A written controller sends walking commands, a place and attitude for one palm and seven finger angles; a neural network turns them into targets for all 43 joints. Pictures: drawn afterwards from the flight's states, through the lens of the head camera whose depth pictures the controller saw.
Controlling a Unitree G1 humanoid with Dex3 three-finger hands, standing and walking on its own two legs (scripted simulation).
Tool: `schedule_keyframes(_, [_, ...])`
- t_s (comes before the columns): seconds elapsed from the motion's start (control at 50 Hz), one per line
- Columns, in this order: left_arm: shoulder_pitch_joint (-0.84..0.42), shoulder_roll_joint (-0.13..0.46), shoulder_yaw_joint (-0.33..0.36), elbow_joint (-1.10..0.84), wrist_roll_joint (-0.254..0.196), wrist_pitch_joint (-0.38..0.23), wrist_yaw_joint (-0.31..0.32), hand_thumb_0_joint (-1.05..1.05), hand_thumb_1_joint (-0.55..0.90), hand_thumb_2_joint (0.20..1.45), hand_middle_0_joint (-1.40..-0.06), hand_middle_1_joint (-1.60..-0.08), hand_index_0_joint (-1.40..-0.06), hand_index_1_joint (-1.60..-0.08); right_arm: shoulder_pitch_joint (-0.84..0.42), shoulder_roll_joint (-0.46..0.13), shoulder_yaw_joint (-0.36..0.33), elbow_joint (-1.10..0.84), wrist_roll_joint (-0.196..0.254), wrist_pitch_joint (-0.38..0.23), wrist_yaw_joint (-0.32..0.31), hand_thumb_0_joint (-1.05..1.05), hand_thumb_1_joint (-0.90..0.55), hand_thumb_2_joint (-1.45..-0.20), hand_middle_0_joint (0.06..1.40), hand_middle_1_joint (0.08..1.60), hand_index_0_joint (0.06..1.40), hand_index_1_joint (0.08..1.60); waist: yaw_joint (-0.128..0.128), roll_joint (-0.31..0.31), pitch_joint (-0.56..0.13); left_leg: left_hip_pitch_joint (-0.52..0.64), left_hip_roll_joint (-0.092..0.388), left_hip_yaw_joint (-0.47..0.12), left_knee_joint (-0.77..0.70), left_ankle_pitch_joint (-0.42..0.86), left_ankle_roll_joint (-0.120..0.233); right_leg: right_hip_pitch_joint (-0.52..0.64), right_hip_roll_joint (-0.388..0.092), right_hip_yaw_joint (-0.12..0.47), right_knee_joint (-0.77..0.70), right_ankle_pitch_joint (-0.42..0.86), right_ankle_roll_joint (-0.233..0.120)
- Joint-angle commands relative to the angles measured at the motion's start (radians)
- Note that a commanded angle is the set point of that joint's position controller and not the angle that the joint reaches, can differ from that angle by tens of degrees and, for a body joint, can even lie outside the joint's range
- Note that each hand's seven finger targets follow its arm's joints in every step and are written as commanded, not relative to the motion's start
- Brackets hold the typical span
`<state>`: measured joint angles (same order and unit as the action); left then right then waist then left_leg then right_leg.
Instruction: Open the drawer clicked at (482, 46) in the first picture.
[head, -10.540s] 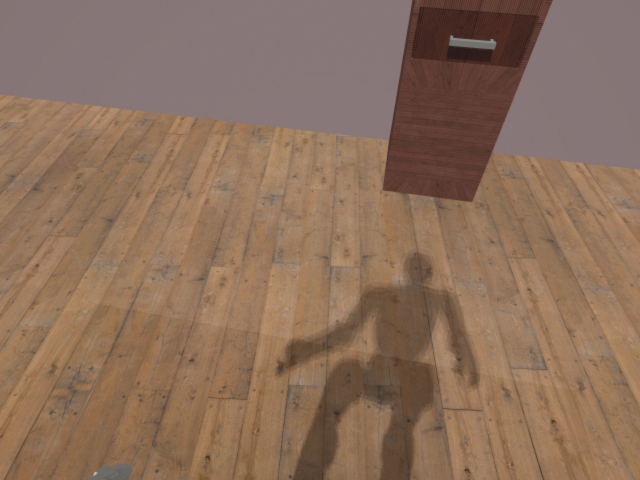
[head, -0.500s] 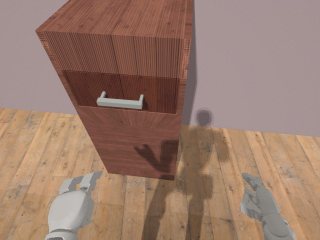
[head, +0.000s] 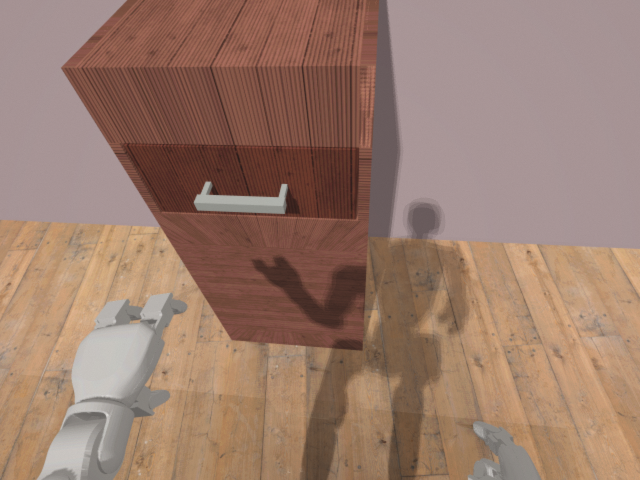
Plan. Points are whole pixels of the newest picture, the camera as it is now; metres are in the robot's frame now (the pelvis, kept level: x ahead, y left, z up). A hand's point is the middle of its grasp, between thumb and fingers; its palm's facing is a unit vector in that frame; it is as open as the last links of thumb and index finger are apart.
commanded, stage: raise the hand with hooked fingers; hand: left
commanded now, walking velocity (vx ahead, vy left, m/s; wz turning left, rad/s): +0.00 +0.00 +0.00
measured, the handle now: (243, 196) +0.55 +0.19 -0.01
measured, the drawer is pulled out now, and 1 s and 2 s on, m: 0.00 0.00 0.00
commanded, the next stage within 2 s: move the hooked fingers above the handle in 1.00 s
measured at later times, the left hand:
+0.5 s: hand (108, 288) +0.31 +0.28 +0.09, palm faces +0.02 -0.06 -1.00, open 13.7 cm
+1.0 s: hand (111, 279) +0.31 +0.27 +0.10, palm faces +0.05 -0.07 -1.00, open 13.8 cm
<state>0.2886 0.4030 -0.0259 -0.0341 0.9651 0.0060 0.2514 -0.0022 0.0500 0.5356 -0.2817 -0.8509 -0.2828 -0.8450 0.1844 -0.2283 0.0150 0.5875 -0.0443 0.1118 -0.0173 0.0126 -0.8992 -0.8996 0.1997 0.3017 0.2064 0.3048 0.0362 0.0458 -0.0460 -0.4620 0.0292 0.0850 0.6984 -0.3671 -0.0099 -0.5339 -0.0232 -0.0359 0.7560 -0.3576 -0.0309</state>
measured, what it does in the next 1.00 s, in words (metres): stands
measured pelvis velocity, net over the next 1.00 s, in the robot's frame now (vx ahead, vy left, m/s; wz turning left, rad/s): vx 0.01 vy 0.02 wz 0.03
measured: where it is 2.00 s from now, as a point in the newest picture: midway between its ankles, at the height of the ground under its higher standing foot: outside the picture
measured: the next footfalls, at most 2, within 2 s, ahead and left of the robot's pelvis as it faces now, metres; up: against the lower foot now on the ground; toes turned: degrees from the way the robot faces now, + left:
none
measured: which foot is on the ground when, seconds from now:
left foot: down 0.00-1.00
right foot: down 0.00-1.00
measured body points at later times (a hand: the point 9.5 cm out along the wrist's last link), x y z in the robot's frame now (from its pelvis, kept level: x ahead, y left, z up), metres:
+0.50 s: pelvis +0.02 +0.03 +0.02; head +0.04 +0.01 +0.47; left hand +0.30 +0.28 +0.14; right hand +0.24 -0.16 -0.08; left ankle -0.01 +0.13 -0.71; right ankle +0.01 -0.10 -0.71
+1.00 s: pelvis +0.01 +0.02 +0.02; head +0.06 -0.01 +0.47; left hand +0.30 +0.27 +0.16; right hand +0.19 -0.21 -0.10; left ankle -0.01 +0.13 -0.71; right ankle +0.01 -0.10 -0.71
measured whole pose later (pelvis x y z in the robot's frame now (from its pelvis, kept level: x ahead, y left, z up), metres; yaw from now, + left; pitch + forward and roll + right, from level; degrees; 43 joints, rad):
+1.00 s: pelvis +0.01 +0.02 +0.02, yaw +2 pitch +4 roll +0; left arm -0.05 0.49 0.00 0.04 0.94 -0.13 0.11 0.00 -0.49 0.30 -0.32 -1.20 -0.33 -1.20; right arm 0.16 -0.27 -0.04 0.64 -0.02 0.14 0.00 0.01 -0.90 -0.90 0.19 0.30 0.20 0.30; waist 0.08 0.07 0.00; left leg -0.27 0.00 0.06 0.46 -0.27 0.02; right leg -0.31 -0.04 -0.07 0.49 -0.25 0.00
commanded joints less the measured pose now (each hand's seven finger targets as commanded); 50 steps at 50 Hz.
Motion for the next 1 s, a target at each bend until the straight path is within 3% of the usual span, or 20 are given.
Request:
schedule_keyframes(0.0, [-0.147, 0.2, 0.167, -0.228, 0.02, -0.096, 0.083, 0.0, -0.173, 0.44, -0.277, -0.99, -0.277, -0.99, -0.162, -0.099, -0.058, -0.166, -0.014, -0.073, -0.019, 0.0, -0.9, -0.9, 0.2, 0.3, 0.2, 0.3, 0.046, -0.047, -0.197, 0.047, -0.065, -0.051, -0.087, 0.175, 0.042, 0.218, 0.0, 0.081, -0.167, 0.204, -0.001])
schedule_keyframes(0.08, [-0.259, 0.202, 0.168, -0.218, 0.039, -0.125, 0.144, 0.0, -0.267, 0.4, -0.283, -1.05, -0.283, -1.05, -0.127, -0.107, -0.083, -0.139, -0.02, -0.078, -0.007, 0.0, -0.9, -0.9, 0.2, 0.3, 0.2, 0.3, 0.025, 0.008, -0.252, 0.132, -0.061, -0.056, -0.07, 0.228, 0.036, 0.147, 0.011, 0.054, -0.151, 0.195, -0.014])
schedule_keyframes(0.1, [-0.269, 0.196, 0.158, -0.209, 0.041, -0.117, 0.15, 0.0, -0.29, 0.39, -0.285, -1.065, -0.285, -1.065, -0.13, -0.109, -0.087, -0.135, -0.015, -0.075, -0.004, 0.0, -0.9, -0.9, 0.2, 0.3, 0.2, 0.3, 0.023, 0.046, -0.254, 0.146, -0.058, -0.059, -0.075, 0.249, 0.033, 0.142, 0.016, 0.038, -0.142, 0.21, -0.017])
schedule_keyframes(0.14, [-0.3, 0.194, 0.141, -0.2, 0.038, -0.084, 0.144, 0.0, -0.337, 0.37, -0.288, -1.095, -0.288, -1.095, -0.138, -0.115, -0.091, -0.132, -0.008, -0.069, 0.0, 0.0, -0.9, -0.9, 0.2, 0.3, 0.2, 0.3, 0.023, 0.051, -0.273, 0.169, -0.052, -0.066, -0.082, 0.303, 0.03, 0.156, 0.02, 0.024, -0.135, 0.246, -0.019])
schedule_keyframes(0.2, [-0.328, 0.178, 0.095, -0.171, 0.024, -0.02, 0.099, 0.0, -0.407, 0.34, -0.293, -1.14, -0.293, -1.14, -0.157, -0.121, -0.091, -0.132, 0.008, -0.057, 0.001, 0.0, -0.9, -0.9, 0.2, 0.3, 0.2, 0.3, 0.028, 0.014, -0.257, 0.177, -0.042, -0.069, -0.119, 0.343, 0.03, 0.204, 0.021, 0.005, -0.148, 0.284, -0.012])
schedule_keyframes(0.28, [-0.382, 0.205, 0.077, -0.122, 0.008, 0.05, -0.001, 0.0, -0.5, 0.3, -0.3, -1.2, -0.3, -1.2, -0.169, -0.122, -0.074, -0.137, 0.026, -0.034, -0.007, 0.0, -0.9, -0.9, 0.2, 0.3, 0.2, 0.3, 0.036, -0.057, -0.205, 0.188, -0.035, -0.072, -0.179, 0.367, 0.029, 0.27, 0.024, -0.002, -0.187, 0.297, -0.006])
schedule_keyframes(0.32, [-0.433, 0.218, 0.067, -0.119, 0.01, 0.062, -0.048, 0.0, -0.5, 0.3, -0.3, -1.2, -0.3, -1.2, -0.175, -0.121, -0.063, -0.142, 0.029, -0.024, -0.009, 0.0, -0.9, -0.9, 0.2, 0.3, 0.2, 0.3, 0.037, -0.05, -0.181, 0.205, -0.033, -0.073, -0.201, 0.389, 0.028, 0.286, 0.024, -0.004, -0.204, 0.303, -0.005])
schedule_keyframes(0.46, [-0.594, 0.278, 0.1, -0.161, 0.004, 0.006, -0.136, 0.0, -0.5, 0.3, -0.3, -1.2, -0.3, -1.2, -0.157, -0.111, -0.047, -0.127, 0.023, -0.009, -0.01, 0.0, -0.9, -0.9, 0.2, 0.3, 0.2, 0.3, 0.038, 0.048, -0.233, 0.32, -0.024, -0.083, -0.226, 0.56, 0.019, 0.347, 0.028, -0.006, -0.249, 0.371, -0.008])
schedule_keyframes(0.5, [-0.613, 0.283, 0.107, -0.142, -0.008, -0.009, -0.15, 0.0, -0.5, 0.3, -0.3, -1.2, -0.3, -1.2, -0.149, -0.112, -0.047, -0.12, 0.024, -0.007, -0.01, 0.0, -0.9, -0.9, 0.2, 0.3, 0.2, 0.3, 0.034, 0.031, -0.234, 0.329, -0.024, -0.085, -0.229, 0.597, 0.018, 0.358, 0.03, -0.009, -0.259, 0.4, -0.007])
schedule_keyframes(0.58, [-0.683, 0.297, 0.108, -0.078, -0.029, -0.021, -0.187, 0.0, -0.5, 0.3, -0.3, -1.2, -0.3, -1.2, -0.142, -0.12, -0.046, -0.106, 0.031, 0.0, -0.01, 0.0, -0.9, -0.9, 0.2, 0.3, 0.2, 0.3, 0.026, 0.006, -0.2, 0.31, -0.03, -0.079, -0.255, 0.549, 0.019, 0.371, 0.031, -0.014, -0.287, 0.393, -0.006])
schedule_keyframes(0.62, [-0.63, 0.27, 0.094, -0.04, -0.037, -0.022, -0.208, 0.0, -0.5, 0.3, -0.3, -1.2, -0.3, -1.2, -0.133, -0.123, -0.05, -0.11, 0.033, 0.004, -0.006, 0.0, -0.9, -0.9, 0.2, 0.3, 0.2, 0.3, 0.033, -0.026, -0.195, 0.299, -0.031, -0.077, -0.26, 0.561, 0.021, 0.379, 0.033, -0.018, -0.29, 0.403, -0.004])
schedule_keyframes(0.66, [-0.594, 0.262, 0.091, -0.056, -0.049, -0.039, -0.229, 0.0, -0.5, 0.3, -0.3, -1.2, -0.3, -1.2, -0.127, -0.127, -0.055, -0.116, 0.033, 0.003, 0.003, 0.0, -0.9, -0.9, 0.2, 0.3, 0.2, 0.3, 0.044, -0.012, -0.221, 0.303, -0.032, -0.075, -0.264, 0.578, 0.022, 0.407, 0.028, -0.015, -0.291, 0.418, -0.004])
schedule_keyframes(0.72, [-0.572, 0.283, 0.116, -0.133, -0.057, -0.077, -0.231, 0.0, -0.5, 0.3, -0.3, -1.2, -0.3, -1.2, -0.129, -0.135, -0.063, -0.124, 0.024, 0.002, 0.009, 0.0, -0.9, -0.9, 0.2, 0.3, 0.2, 0.3, 0.054, -0.006, -0.268, 0.318, -0.033, -0.079, -0.259, 0.618, 0.024, 0.426, 0.027, -0.009, -0.288, 0.453, -0.002])
schedule_keyframes(0.76, [-0.563, 0.282, 0.13, -0.149, -0.062, -0.102, -0.216, 0.0, -0.5, 0.3, -0.3, -1.2, -0.3, -1.2, -0.125, -0.133, -0.064, -0.126, 0.023, -0.004, 0.011, 0.0, -0.9, -0.9, 0.2, 0.3, 0.2, 0.3, 0.056, -0.011, -0.261, 0.305, -0.035, -0.082, -0.261, 0.604, 0.026, 0.423, 0.027, -0.01, -0.288, 0.445, -0.003])
schedule_keyframes(0.84, [-0.586, 0.339, 0.204, -0.166, -0.051, -0.145, -0.149, 0.0, -0.5, 0.3, -0.3, -1.2, -0.3, -1.2, -0.118, -0.136, -0.072, -0.117, 0.021, -0.01, 0.006, 0.0, -0.9, -0.9, 0.2, 0.3, 0.2, 0.3, 0.063, -0.013, -0.257, 0.286, -0.042, -0.073, -0.263, 0.538, 0.027, 0.415, 0.027, -0.003, -0.288, 0.428, -0.006])
schedule_keyframes(0.86, [-0.601, 0.33, 0.2, -0.169, -0.045, -0.151, -0.13, 0.0, -0.5, 0.3, -0.3, -1.2, -0.3, -1.2, -0.116, -0.132, -0.073, -0.111, 0.022, -0.011, 0.006, 0.0, -0.9, -0.9, 0.2, 0.3, 0.2, 0.3, 0.061, -0.009, -0.263, 0.28, -0.046, -0.072, -0.261, 0.535, 0.027, 0.412, 0.024, -0.003, -0.284, 0.434, -0.007])
schedule_keyframes(0.94, [-0.607, 0.316, 0.196, -0.105, -0.037, -0.127, -0.077, 0.0, -0.5, 0.3, -0.3, -1.2, -0.3, -1.2, -0.115, -0.13, -0.082, -0.096, 0.034, -0.013, 0.007, 0.0, -0.9, -0.9, 0.2, 0.3, 0.2, 0.3, 0.054, -0.005, -0.26, 0.264, -0.053, -0.058, -0.258, 0.474, 0.028, 0.398, 0.024, 0.005, -0.287, 0.411, -0.007])
schedule_keyframes(0.98, [-0.597, 0.285, 0.158, -0.065, -0.038, -0.1, -0.076, 0.0, -0.5, 0.3, -0.3, -1.2, -0.3, -1.2, -0.118, -0.13, -0.083, -0.091, 0.039, -0.013, 0.006, 0.0, -0.9, -0.9, 0.2, 0.3, 0.2, 0.3, 0.048, -0.021, -0.241, 0.249, -0.057, -0.048, -0.264, 0.427, 0.033, 0.393, 0.021, 0.005, -0.293, 0.39, -0.003])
